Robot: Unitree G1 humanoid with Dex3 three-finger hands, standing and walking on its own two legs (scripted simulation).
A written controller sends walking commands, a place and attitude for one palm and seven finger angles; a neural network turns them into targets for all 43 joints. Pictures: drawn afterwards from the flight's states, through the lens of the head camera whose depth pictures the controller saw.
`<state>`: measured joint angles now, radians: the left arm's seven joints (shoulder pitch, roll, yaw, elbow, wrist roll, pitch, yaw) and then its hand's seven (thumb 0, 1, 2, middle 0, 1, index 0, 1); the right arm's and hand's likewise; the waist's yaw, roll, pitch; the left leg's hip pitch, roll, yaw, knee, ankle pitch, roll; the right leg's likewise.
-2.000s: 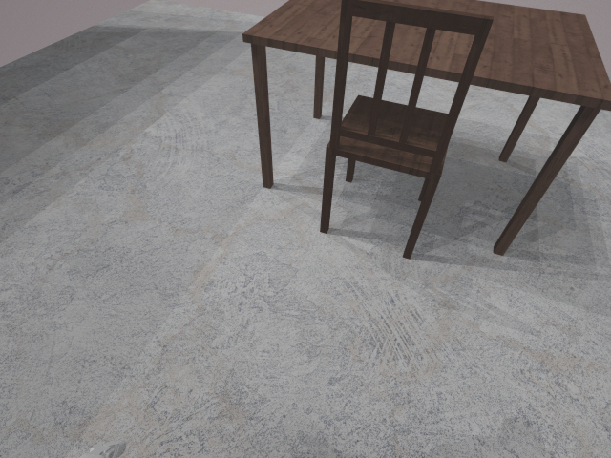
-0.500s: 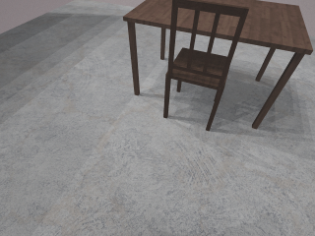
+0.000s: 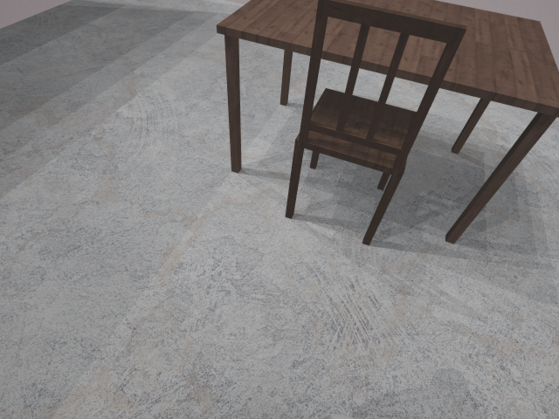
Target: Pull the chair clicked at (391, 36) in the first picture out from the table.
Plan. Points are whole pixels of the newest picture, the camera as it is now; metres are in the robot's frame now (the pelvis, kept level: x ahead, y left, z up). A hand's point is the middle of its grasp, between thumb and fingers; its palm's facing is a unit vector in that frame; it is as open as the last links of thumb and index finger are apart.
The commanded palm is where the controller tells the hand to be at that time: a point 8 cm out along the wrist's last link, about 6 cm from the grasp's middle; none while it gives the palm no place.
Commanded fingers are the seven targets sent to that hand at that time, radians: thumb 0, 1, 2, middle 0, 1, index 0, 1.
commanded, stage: walk to a spot facing it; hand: left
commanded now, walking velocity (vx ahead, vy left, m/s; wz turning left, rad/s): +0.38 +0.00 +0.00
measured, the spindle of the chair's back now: (351, 83) +1.05 -0.20 -0.05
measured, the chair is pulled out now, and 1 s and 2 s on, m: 0.00 0.00 0.00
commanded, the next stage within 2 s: turn to face it in 0.46 s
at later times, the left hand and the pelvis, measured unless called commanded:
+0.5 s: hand (194, 360) +0.25 +0.15 -0.18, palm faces +0.13 -0.97 -0.20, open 7.2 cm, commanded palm none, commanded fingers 0.00 0.90 0.90 -0.20 -0.30 -0.20 -0.30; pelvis +0.22 -0.04 -0.01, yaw +6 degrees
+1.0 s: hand (191, 295) +0.37 +0.18 -0.18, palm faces +0.06 -0.98 -0.19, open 7.4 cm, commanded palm none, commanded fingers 0.00 0.90 0.90 -0.20 -0.30 -0.20 -0.30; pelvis +0.35 +0.00 +0.00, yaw -2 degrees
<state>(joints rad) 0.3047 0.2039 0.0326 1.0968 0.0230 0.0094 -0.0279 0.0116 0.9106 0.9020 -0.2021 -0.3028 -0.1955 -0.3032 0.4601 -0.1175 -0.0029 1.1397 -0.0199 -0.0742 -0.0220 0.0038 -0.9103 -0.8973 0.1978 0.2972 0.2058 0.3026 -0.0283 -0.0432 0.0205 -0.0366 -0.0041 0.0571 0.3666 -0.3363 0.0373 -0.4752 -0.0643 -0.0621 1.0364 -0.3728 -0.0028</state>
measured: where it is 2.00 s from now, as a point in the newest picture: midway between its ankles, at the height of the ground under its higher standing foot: (277, 368)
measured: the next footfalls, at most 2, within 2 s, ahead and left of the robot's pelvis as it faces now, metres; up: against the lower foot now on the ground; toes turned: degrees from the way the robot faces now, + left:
right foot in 0.24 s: +0.26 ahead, -0.15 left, +0.00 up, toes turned -8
left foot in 0.64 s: +0.40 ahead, +0.12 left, +0.00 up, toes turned +18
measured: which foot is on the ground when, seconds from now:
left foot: down 0.00-0.24, up 0.26-0.62, down 0.64-1.00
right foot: up 0.00-0.22, down 0.24-0.66, up 0.68-1.00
